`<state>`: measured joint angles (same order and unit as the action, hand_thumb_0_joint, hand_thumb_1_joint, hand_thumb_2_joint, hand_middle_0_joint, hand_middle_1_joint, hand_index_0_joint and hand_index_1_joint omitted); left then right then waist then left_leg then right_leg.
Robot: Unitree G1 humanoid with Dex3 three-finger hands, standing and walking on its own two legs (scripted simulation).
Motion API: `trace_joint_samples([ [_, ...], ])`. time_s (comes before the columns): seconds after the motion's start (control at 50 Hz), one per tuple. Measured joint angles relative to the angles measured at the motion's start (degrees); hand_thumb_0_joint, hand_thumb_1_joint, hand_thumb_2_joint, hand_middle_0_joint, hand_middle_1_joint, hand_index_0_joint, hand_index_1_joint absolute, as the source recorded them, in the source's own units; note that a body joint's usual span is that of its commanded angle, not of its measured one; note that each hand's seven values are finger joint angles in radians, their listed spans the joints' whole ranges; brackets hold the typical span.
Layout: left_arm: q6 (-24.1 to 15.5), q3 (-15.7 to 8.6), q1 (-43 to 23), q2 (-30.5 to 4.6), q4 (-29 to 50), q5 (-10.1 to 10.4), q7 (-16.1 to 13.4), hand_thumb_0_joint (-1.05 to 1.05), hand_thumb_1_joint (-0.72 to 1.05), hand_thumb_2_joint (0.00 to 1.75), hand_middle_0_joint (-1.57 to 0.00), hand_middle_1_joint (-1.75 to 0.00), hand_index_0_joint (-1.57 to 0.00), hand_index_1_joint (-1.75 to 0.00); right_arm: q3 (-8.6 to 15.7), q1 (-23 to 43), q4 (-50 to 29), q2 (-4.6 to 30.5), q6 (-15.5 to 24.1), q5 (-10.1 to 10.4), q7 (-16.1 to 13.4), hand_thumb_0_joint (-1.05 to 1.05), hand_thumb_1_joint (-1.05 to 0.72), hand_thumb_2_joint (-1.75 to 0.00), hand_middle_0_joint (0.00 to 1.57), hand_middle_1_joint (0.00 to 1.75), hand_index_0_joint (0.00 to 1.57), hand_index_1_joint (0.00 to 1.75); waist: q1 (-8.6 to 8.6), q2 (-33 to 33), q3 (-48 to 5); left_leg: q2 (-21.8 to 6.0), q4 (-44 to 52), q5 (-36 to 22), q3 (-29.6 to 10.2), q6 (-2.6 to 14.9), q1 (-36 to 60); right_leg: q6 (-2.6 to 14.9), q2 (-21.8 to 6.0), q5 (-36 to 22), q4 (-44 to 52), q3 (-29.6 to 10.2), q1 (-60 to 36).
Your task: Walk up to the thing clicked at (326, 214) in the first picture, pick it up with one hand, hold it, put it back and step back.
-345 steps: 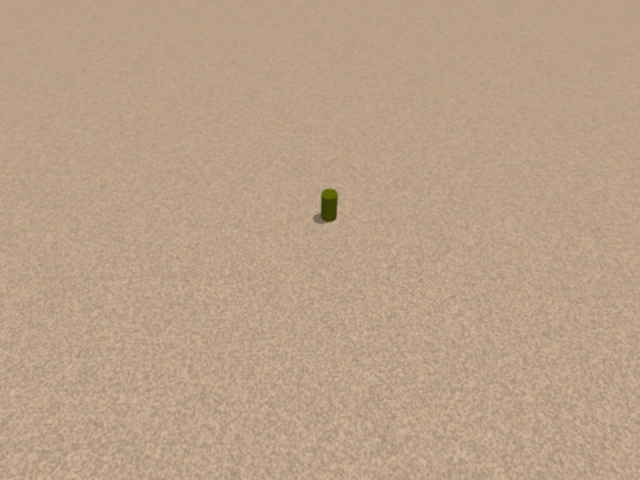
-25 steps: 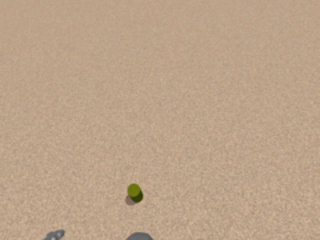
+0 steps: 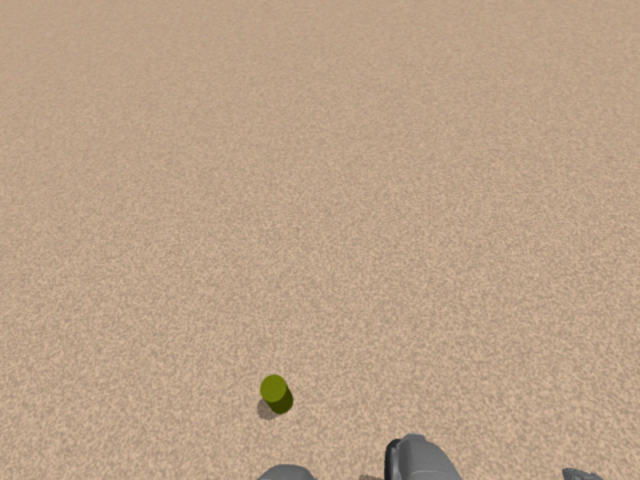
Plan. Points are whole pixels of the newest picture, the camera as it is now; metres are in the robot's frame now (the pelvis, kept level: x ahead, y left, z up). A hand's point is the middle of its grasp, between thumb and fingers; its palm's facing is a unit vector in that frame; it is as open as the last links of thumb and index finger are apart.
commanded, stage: walk up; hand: left
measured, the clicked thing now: (277, 394) +0.39 +0.20 -0.67
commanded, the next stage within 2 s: stand in 1.88 s
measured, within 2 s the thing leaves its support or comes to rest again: neither
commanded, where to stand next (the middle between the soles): +0.04 +0.01 m, yaw -3 degrees
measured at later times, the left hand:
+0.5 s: hand out of the picture +0.00 +0.30 -0.15, palm faces +0.00 -0.94 -0.34, open 7.4 cm
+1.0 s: hand out of the picture -0.01 +0.28 -0.12, palm faces -0.05 -0.93 -0.36, open 7.4 cm
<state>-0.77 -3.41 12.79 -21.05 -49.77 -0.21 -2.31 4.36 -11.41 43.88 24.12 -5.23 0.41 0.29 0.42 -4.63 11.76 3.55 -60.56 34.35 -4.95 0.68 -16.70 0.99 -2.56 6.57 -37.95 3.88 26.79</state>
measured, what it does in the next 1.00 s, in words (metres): walks backwards: left foot, then right foot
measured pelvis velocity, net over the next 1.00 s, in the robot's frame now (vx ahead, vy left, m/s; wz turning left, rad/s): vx -0.13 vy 0.03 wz -0.07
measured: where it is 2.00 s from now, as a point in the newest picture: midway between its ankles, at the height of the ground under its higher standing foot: outside the picture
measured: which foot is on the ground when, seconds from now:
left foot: up 0.00-0.20, down 0.22-1.00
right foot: down 0.00-0.26, up 0.28-0.54, down 0.56-1.00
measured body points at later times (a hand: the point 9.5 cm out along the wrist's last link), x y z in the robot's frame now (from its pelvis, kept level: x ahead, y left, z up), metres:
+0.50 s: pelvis -0.09 +0.03 +0.01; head -0.03 +0.07 +0.46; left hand +0.00 +0.35 -0.13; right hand -0.04 -0.31 -0.07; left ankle -0.09 +0.17 -0.70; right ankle -0.09 -0.11 -0.66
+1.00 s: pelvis -0.13 +0.03 +0.02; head -0.13 +0.03 +0.47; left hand -0.01 +0.33 -0.09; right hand -0.05 -0.27 -0.10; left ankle -0.09 +0.16 -0.70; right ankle -0.11 -0.10 -0.70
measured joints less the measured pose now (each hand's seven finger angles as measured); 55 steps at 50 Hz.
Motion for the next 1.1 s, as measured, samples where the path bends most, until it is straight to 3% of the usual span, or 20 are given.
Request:
trace_joint_samples([
  [0.06,0.0,0.6,-3.1,0.9,2.8,-0.2,-0.2,0.01,0.91,0.90,-0.21,-0.30,-0.20,-0.30,-0.1,1.5,-0.4,0.3,-0.7,0.0,0.0,0.00,-0.91,-0.90,0.20,0.30,0.20,0.30,1.12,-0.7,2.0,2.1,-11.9,-1.2,-1.1,-0.62,-6.5,-0.14,-1.6,-1.9,1.2,-0.5,1.6],
  [0.12,0.7,0.5,-5.1,1.1,4.0,-0.8,-0.5,0.01,0.90,0.90,-0.21,-0.30,-0.21,-0.30,0.0,1.0,-0.4,0.6,-0.9,-0.4,0.5,0.00,-0.91,-0.90,0.20,0.30,0.20,0.30,1.24,-0.9,1.5,1.3,-14.6,-4.0,-2.3,-1.58,-8.7,-0.32,-2.9,-3.1,1.5,-0.5,3.4],
  [0.16,1.4,0.2,-6.0,0.7,4.5,-1.6,-0.7,0.01,0.90,0.90,-0.21,-0.30,-0.21,-0.30,-0.2,0.5,0.4,0.6,-0.9,-0.2,0.6,0.00,-0.91,-0.90,0.20,0.30,0.20,0.30,1.19,-0.5,0.8,-0.3,-10.0,-4.2,-2.3,-2.01,-7.3,-0.66,-3.6,-3.6,0.9,-0.7,4.7],
  [0.22,3.3,-0.4,-7.8,-0.5,5.4,-2.9,-0.2,0.01,0.90,0.90,-0.21,-0.30,-0.21,-0.30,-0.8,-0.8,2.5,0.2,0.3,-0.1,0.3,0.00,-0.91,-0.90,0.20,0.30,0.21,0.30,0.86,1.3,-0.6,-3.1,4.9,-5.1,0.7,-1.99,-2.6,-0.96,-4.6,-3.9,-1.1,-0.8,7.0],
  [0.26,4.9,-1.2,-9.4,-2.1,5.9,-2.8,0.4,0.01,0.90,0.90,-0.21,-0.30,-0.20,-0.30,-0.9,-1.4,4.5,-1.3,1.6,-0.7,-0.2,0.00,-0.91,-0.90,0.20,0.30,0.21,0.30,1.45,5.9,0.1,-1.6,10.2,-2.1,3.5,-2.12,0.5,-0.35,-6.1,-0.7,-4.9,-3.7,8.9],
  [0.3,6.2,-1.9,-9.0,-2.6,5.4,-2.3,0.7,0.01,0.90,0.90,-0.21,-0.30,-0.20,-0.30,-1.5,-2.7,5.5,-2.3,2.2,-2.0,-0.4,0.00,-0.91,-0.90,0.20,0.30,0.21,0.30,1.67,8.7,-0.5,-1.3,10.1,-3.6,5.2,-1.66,0.9,0.57,-3.1,11.9,-11.3,-8.6,10.9],
  [0.32,6.7,-2.1,-8.5,-2.4,4.5,-2.2,1.0,0.01,0.91,0.90,-0.21,-0.30,-0.20,-0.30,-1.7,-3.6,5.9,-2.3,2.4,-2.3,-0.4,0.00,-0.91,-0.90,0.20,0.30,0.21,0.30,0.20,8.0,-1.6,-2.4,9.9,-4.2,3.9,-1.41,0.3,0.15,-0.3,16.0,-15.6,-9.9,11.2],
  [0.36,6.5,-1.9,-7.9,-2.7,2.5,-1.2,1.4,0.01,0.91,0.90,-0.21,-0.30,-0.20,-0.30,-1.9,-4.9,7.0,-2.7,2.3,-2.9,-0.8,0.00,-0.91,-0.90,0.20,0.30,0.21,0.30,-2.13,7.2,-3.1,-4.1,12.0,-6.3,1.2,-1.31,-0.3,0.04,4.6,18.2,-25.0,-11.9,11.1],
  [0.42,5.2,-1.9,-5.6,-3.8,1.7,0.3,1.7,0.01,0.91,0.90,-0.21,-0.30,-0.20,-0.30,-1.9,-5.4,7.6,-3.1,2.9,-3.1,-1.1,0.01,-0.91,-0.90,0.20,0.30,0.21,0.30,-1.42,9.1,-4.6,-5.3,17.3,-10.0,1.9,-1.97,-0.6,0.42,8.3,16.3,-33.0,-13.9,9.7],
  [0.46,4.6,-1.8,-4.2,-3.6,0.9,0.5,1.9,0.01,0.91,0.90,-0.21,-0.30,-0.20,-0.30,-1.5,-5.0,6.9,-2.2,3.8,-2.9,-1.0,0.01,-0.90,-0.90,0.20,0.30,0.21,0.30,-1.13,9.2,-4.3,-6.0,19.1,-11.5,2.3,-2.06,-1.0,-0.43,7.8,17.1,-29.9,-12.2,5.7],
  [0.54,3.5,-0.9,-2.1,-2.8,-0.6,-0.1,2.6,0.01,0.91,0.90,-0.21,-0.30,-0.20,-0.30,-0.5,-3.2,4.4,0.5,5.0,-2.6,-1.1,0.01,-0.90,-0.90,0.20,0.30,0.21,0.30,-0.29,8.2,-3.5,-7.1,17.8,-11.4,4.4,-2.11,-2.9,-1.21,4.6,21.3,-11.2,-7.4,-4.8],
  [0.58,2.7,-0.6,-2.3,-1.5,-2.0,-0.6,2.5,0.01,0.91,0.90,-0.21,-0.30,-0.20,-0.30,-0.1,-1.7,3.8,2.1,5.0,-2.2,-1.2,0.01,-0.90,-0.90,0.20,0.30,0.21,0.30,-0.26,5.6,-2.1,-8.8,14.4,-10.1,4.2,-2.20,-4.1,-0.54,5.5,16.1,-2.5,-5.4,-9.1],
  [0.62,1.8,0.1,-2.6,0.0,-2.8,-1.2,2.6,0.01,0.91,0.90,-0.21,-0.30,-0.20,-0.30,0.0,-0.4,4.2,2.5,4.4,-1.4,-1.6,0.01,-0.91,-0.90,0.20,0.30,0.21,0.30,-1.00,2.5,-0.9,-9.4,11.1,-8.6,1.6,-0.71,-5.1,-0.12,6.9,14.7,-1.9,-3.9,-10.3],
  [0.66,1.2,0.7,-1.8,0.1,-2.6,-1.3,2.7,0.01,0.91,0.90,-0.21,-0.30,-0.20,-0.30,-0.8,0.3,5.0,1.1,4.1,-1.2,-2.0,0.01,-0.91,-0.90,0.20,0.30,0.20,0.30,-0.03,4.0,-2.1,-6.8,9.1,-3.0,2.2,-0.14,-5.7,0.22,5.6,14.8,-2.9,-5.6,-9.5],
  [0.7,1.1,1.0,-1.4,0.4,-2.5,-1.2,2.7,0.01,0.91,0.90,-0.21,-0.30,-0.20,-0.30,-1.4,0.8,5.5,0.1,4.5,-0.8,-1.7,0.01,-0.91,-0.90,0.20,0.30,0.20,0.30,0.16,4.7,-3.1,-5.3,9.3,-2.2,2.9,0.18,-5.2,0.11,4.5,14.4,-2.5,-6.6,-9.7],
  [0.8,1.1,1.7,-2.6,0.4,-2.4,-0.4,2.7,0.01,0.90,0.90,-0.21,-0.30,-0.20,-0.30,-2.4,1.3,7.2,-1.8,6.0,-0.8,-1.2,0.00,-0.91,-0.90,0.20,0.30,0.21,0.30,-0.20,4.6,-5.2,-4.1,21.2,-15.0,4.9,-0.33,-0.3,-1.02,3.2,14.5,-3.9,-7.1,-8.9],
  [0.84,1.6,1.5,-3.7,-0.1,-2.7,0.1,2.7,0.01,0.90,0.90,-0.21,-0.30,-0.20,-0.30,-2.9,1.6,8.4,-3.4,6.4,-1.3,-1.0,0.00,-0.91,-0.90,0.20,0.30,0.21,0.30,0.25,6.2,-5.7,-3.2,22.5,-15.8,6.2,-0.91,0.6,-1.16,2.4,14.3,-4.1,-8.4,-8.8],
  [0.9,1.5,1.5,-4.3,-0.4,-3.7,0.2,2.8,0.01,0.91,0.90,-0.21,-0.30,-0.20,-0.30,-3.9,1.4,9.9,-4.6,6.5,-1.7,-0.2,0.00,-0.91,-0.90,0.20,0.30,0.21,0.30,0.26,5.5,-7.3,-4.6,23.1,-15.9,6.0,-0.82,0.8,-0.04,3.2,16.4,-2.6,-7.5,-9.5],
  [0.96,0.8,1.2,-4.1,-1.0,-5.0,0.0,3.2,0.01,0.91,0.90,-0.21,-0.30,-0.20,-0.30,-4.4,1.6,11.3,-5.3,6.4,-1.7,0.2,0.01,-0.91,-0.90,0.20,0.30,0.21,0.30,0.28,5.5,-8.3,-5.5,24.4,-16.6,6.0,-1.62,1.7,-0.58,3.7,10.3,1.4,-7.0,-11.1],
  [1.1,0.7,1.8,-3.6,0.4,-8.6,-0.4,3.7,0.01,0.91,0.90,-0.21,-0.30,-0.20,-0.30,-3.5,1.9,14.2,-3.2,6.5,-1.5,0.5,0.01,-0.91,-0.90,0.20,0.30,0.21,0.30,-0.08,4.2,-9.4,-5.6,29.7,-19.4,5.7,-1.78,3.2,-0.83,3.8,8.2,6.7,-6.9,-12.7],
])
